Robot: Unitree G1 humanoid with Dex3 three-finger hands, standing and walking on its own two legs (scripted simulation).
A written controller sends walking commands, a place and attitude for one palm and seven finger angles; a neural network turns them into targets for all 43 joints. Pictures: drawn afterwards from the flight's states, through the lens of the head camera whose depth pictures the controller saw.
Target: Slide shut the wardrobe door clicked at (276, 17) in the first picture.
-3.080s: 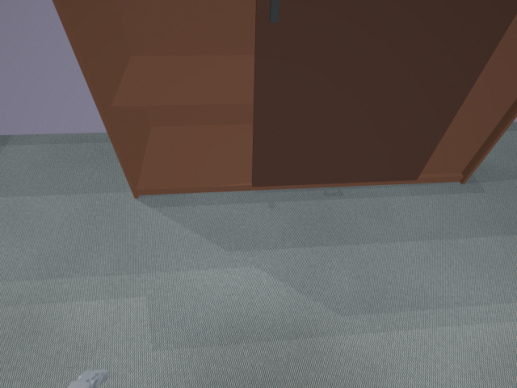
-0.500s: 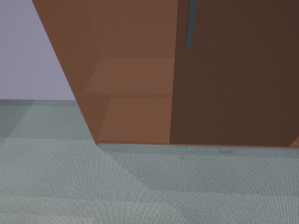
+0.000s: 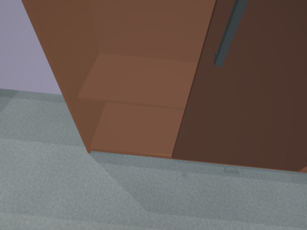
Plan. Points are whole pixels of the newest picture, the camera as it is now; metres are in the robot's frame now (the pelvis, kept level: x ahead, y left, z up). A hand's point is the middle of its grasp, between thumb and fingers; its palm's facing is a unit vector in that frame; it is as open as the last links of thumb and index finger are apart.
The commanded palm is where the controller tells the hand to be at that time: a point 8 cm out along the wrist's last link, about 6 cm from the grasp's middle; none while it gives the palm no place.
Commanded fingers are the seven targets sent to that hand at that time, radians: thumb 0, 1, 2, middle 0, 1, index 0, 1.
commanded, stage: take the last steps up to it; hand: right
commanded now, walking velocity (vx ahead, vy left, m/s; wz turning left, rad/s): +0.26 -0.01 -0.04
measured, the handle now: (227, 30) +0.65 -0.17 +0.22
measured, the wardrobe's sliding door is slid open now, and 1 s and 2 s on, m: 0.58 0.58 0.58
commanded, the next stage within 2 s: come to a stop and stand still in 0.24 s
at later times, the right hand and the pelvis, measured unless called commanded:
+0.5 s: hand out of the picture +0.13 -0.20 -0.17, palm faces +0.09 +0.99 -0.15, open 7.4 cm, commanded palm none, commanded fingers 0.00 -0.90 -0.90 0.20 0.30 0.20 0.30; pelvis +0.16 -0.03 +0.01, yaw +0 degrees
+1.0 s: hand (214, 212) +0.22 -0.17 -0.14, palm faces +0.07 +0.96 -0.26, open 7.4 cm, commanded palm none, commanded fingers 0.00 -0.90 -0.90 0.20 0.30 0.20 0.30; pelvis +0.14 +0.02 +0.01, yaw -1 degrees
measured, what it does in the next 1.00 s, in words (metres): walks ahead: right foot, then left foot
